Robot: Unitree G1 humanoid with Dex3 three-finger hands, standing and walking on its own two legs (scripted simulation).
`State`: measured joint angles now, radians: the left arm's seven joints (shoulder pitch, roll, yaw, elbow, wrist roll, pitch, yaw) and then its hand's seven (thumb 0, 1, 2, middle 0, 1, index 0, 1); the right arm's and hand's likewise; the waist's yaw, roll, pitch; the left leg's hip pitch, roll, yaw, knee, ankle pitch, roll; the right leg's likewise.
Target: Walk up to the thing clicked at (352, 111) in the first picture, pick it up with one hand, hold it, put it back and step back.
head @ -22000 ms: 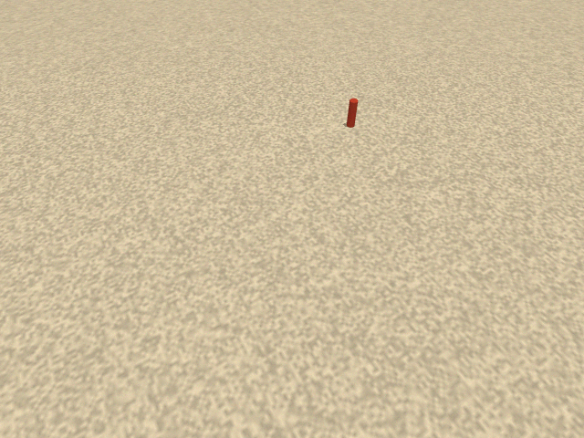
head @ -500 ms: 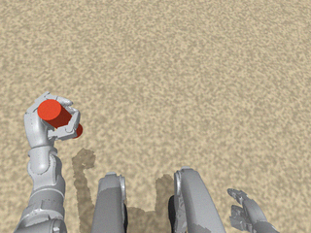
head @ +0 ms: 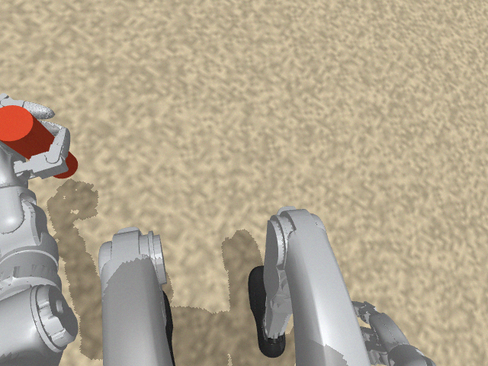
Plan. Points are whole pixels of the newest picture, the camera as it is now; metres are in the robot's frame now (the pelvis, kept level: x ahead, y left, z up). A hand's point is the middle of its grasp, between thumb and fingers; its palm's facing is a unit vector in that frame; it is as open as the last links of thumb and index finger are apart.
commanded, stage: crouch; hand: left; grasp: from the side
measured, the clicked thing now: (41, 148) +0.46 +0.26 -0.06
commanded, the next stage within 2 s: lower in 0.66 s
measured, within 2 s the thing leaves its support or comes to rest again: rests again in 1.92 s
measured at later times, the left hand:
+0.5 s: hand (64, 154) +0.47 +0.26 -0.13, palm faces +0.23 -0.97 -0.01, open 6.2 cm
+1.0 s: hand (77, 161) +0.48 +0.25 -0.19, palm faces +0.25 -0.97 +0.00, open 6.2 cm
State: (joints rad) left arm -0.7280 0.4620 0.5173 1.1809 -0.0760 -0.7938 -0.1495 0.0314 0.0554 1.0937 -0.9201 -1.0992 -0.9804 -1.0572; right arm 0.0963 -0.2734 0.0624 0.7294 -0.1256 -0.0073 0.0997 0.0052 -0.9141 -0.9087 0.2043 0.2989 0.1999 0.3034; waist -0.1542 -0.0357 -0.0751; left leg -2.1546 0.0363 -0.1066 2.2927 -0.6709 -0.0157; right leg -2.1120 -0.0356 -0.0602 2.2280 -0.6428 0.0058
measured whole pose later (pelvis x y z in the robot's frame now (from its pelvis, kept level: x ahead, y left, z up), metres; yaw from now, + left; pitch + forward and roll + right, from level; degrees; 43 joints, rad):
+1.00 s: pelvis +0.00 +0.01 -0.07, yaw -7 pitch +21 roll -13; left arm -0.74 0.71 0.58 1.34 -0.07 -0.90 -0.10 0.03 0.05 1.10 -0.93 -1.09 -0.99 -1.05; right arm -0.03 -0.35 0.32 0.63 -0.25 0.04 0.14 0.00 -0.91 -0.90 0.21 0.30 0.20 0.30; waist -0.26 -0.15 0.17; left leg -2.27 0.03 -0.26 2.58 -0.69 -0.01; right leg -2.16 0.00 -0.17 2.40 -0.62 0.04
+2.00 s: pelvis -0.01 +0.03 -0.08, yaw -12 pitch +13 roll -19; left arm -0.75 0.95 0.55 1.54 -0.05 -1.06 0.02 0.03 0.06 1.10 -0.92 -1.11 -0.98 -1.06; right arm -0.17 -0.38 0.55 0.54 -0.37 0.06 0.13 0.00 -0.90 -0.90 0.21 0.30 0.20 0.30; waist -0.29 -0.29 0.32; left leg -2.22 0.03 -0.39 2.66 -0.72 0.00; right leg -2.06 0.05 -0.26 2.37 -0.59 0.08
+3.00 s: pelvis -0.01 +0.03 -0.07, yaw -12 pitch +12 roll -19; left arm -0.74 0.98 0.65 1.40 -0.06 -1.03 -0.02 -0.01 -0.48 0.14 -0.19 -0.14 -0.19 -0.14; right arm -0.15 -0.37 0.54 0.52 -0.35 0.08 0.11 0.00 -0.91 -0.90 0.21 0.30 0.20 0.30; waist -0.27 -0.29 0.32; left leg -2.21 0.04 -0.39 2.65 -0.72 0.01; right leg -2.05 0.06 -0.27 2.35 -0.58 0.08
